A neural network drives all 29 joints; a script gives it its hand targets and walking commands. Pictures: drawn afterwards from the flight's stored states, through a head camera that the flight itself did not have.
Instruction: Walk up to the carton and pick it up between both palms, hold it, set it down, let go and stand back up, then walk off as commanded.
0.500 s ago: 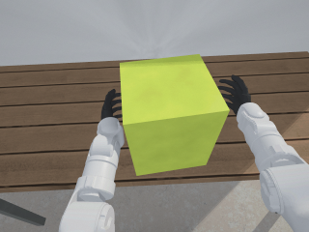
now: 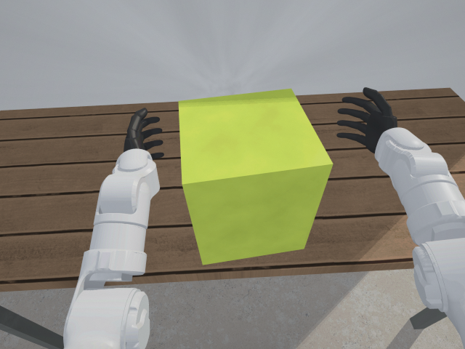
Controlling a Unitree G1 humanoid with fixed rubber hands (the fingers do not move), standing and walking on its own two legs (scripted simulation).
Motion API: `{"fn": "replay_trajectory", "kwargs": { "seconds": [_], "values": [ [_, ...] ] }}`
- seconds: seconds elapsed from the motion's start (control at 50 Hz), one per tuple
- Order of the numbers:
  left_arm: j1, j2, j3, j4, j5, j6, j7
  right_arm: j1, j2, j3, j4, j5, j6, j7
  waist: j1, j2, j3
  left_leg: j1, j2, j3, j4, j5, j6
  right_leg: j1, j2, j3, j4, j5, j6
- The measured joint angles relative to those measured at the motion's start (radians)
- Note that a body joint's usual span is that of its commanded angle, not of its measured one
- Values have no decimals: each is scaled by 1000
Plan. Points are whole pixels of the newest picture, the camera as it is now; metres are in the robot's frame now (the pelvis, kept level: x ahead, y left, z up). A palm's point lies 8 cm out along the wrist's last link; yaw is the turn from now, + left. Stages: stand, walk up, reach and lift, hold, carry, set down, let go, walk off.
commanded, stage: set down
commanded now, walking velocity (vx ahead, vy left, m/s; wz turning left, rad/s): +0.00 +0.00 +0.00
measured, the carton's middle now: (245, 179) +0.42 +0.00 +0.07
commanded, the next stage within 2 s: none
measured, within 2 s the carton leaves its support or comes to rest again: neither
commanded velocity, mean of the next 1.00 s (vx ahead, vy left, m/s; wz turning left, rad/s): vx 0.00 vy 0.00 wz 0.00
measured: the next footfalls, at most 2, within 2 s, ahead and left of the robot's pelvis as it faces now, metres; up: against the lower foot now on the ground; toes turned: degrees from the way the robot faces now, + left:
none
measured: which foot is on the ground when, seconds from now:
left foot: down 0.00-1.00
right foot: down 0.00-1.00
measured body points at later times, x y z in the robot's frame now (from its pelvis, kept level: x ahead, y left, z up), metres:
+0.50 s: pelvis -0.01 +0.00 +0.00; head +0.00 +0.00 +0.45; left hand +0.40 +0.18 +0.19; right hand +0.43 -0.23 +0.20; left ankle -0.03 +0.13 -0.74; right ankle +0.02 -0.12 -0.74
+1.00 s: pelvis -0.03 -0.01 +0.00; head -0.03 -0.01 +0.45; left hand +0.33 +0.18 +0.14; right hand +0.37 -0.24 +0.13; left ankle -0.03 +0.13 -0.74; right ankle +0.02 -0.12 -0.75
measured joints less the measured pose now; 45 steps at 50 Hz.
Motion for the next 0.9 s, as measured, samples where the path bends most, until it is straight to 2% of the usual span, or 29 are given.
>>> {"fn": "replay_trajectory", "kwargs": {
  "seconds": [0.22, 0.38, 0.54, 0.9],
  "values": [
    [-111, 9, 19, 38, -6, 64, 0, -82, -46, 13, 0, 29, 70, 14, 4, 0, -3, 0, 0, 0, 0, 6, 0, 0, 0, 0, 0, 6, 0],
    [-105, 16, 46, -18, -7, 101, -14, -83, -57, 28, -17, 48, 87, 14, 8, 0, -3, 0, 0, 0, 0, 10, 0, 0, 0, 0, 0, 10, 0],
    [-5, 12, 46, -122, -6, 108, -58, -24, -57, 42, -70, 57, 86, 14, 8, 0, -2, 0, 0, 0, 0, 19, 0, 0, 0, 0, 0, 19, 0],
    [202, -24, 25, -277, -6, 102, -59, 214, -57, 42, -246, 57, 85, 14, 8, 0, 6, 0, 0, 0, 0, 37, 0, 0, 0, 0, 0, 38, -3]
  ]
}}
